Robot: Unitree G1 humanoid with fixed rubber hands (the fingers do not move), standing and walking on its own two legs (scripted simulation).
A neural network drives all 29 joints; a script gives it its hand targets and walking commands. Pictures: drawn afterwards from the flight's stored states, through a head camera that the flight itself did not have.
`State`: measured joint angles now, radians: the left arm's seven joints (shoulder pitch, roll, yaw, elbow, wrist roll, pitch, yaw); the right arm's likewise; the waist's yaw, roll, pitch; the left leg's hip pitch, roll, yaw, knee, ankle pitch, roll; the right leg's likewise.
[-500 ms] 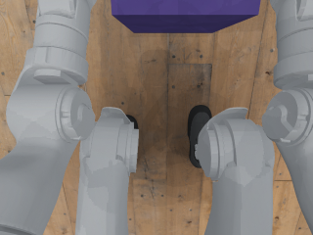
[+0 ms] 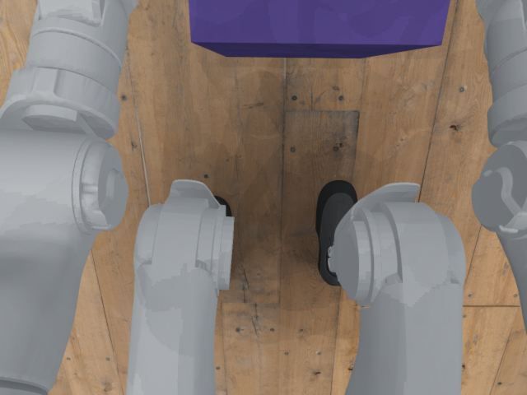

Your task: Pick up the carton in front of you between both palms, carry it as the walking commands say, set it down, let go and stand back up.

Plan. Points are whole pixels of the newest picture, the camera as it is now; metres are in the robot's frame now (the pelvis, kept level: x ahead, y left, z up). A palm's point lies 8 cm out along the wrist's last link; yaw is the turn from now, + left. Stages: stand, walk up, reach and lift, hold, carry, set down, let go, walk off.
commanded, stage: set down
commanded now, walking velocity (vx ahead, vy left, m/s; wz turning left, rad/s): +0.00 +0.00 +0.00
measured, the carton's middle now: out of the picture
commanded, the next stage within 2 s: let go in 1.10 s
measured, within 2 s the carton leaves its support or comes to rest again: neither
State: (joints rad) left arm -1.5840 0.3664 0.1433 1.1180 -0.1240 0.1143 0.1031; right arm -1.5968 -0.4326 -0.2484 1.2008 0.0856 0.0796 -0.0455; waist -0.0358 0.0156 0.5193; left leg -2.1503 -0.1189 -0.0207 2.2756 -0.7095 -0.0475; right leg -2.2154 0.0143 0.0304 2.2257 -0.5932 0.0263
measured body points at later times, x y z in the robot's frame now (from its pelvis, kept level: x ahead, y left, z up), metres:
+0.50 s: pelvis -0.01 +0.00 +0.08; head +0.35 -0.02 +0.35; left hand +0.60 +0.14 -0.03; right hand +0.58 -0.24 -0.03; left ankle +0.08 +0.12 -0.33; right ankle +0.11 -0.13 -0.33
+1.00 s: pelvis +0.02 -0.01 +0.22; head +0.36 -0.03 +0.51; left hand +0.60 +0.15 +0.12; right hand +0.58 -0.25 +0.11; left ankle +0.08 +0.12 -0.33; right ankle +0.11 -0.13 -0.33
